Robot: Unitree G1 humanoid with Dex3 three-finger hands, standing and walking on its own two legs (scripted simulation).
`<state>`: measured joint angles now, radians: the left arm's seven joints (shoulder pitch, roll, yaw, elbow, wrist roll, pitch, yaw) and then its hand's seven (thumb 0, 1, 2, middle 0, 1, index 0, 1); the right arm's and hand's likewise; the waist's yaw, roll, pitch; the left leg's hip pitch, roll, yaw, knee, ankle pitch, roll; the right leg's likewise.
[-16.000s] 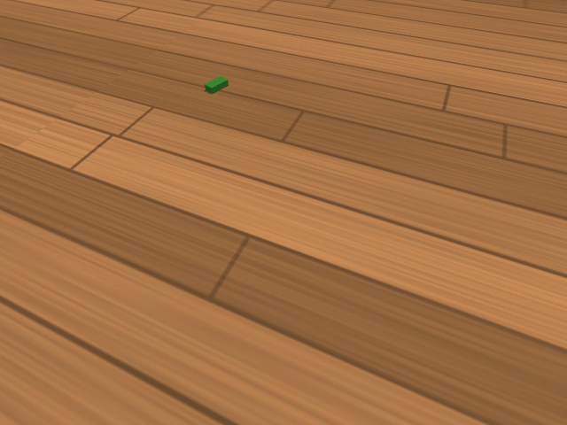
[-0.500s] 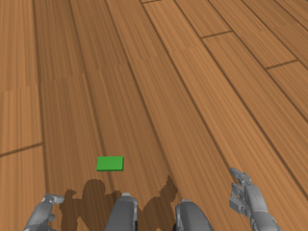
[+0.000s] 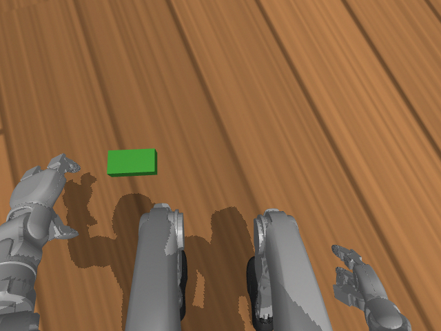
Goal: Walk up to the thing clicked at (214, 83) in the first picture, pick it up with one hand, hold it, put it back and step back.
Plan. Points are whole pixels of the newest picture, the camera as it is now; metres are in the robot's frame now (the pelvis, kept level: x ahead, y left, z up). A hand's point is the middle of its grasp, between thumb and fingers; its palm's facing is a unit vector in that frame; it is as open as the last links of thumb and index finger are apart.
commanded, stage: rise first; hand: left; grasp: from above
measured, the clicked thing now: (133, 162) +0.48 +0.29 -0.43
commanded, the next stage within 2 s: none
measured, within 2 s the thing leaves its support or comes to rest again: neither
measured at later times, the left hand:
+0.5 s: hand (85, 183) +0.38 +0.34 -0.24, palm faces -0.47 -0.10 -0.88, open 14.2 cm
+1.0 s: hand (97, 176) +0.41 +0.34 -0.28, palm faces -0.44 -0.06 -0.89, open 14.2 cm
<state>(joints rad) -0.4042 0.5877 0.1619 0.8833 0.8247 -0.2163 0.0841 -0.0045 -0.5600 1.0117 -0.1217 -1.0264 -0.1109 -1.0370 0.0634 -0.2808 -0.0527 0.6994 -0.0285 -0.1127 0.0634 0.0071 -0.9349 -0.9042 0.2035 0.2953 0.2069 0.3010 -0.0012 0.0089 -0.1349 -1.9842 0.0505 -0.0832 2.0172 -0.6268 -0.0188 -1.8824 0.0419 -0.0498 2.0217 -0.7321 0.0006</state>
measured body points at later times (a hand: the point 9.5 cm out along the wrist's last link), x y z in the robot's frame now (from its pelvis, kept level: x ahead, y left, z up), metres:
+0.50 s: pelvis -0.02 +0.01 -0.09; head +0.20 +0.07 +0.30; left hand +0.40 +0.34 -0.19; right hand +0.08 -0.27 -0.20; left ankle +0.09 +0.13 -0.41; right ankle +0.07 -0.12 -0.41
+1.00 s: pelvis -0.01 +0.00 -0.12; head +0.23 +0.07 +0.26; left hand +0.42 +0.34 -0.23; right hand +0.09 -0.27 -0.24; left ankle +0.09 +0.13 -0.41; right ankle +0.07 -0.12 -0.41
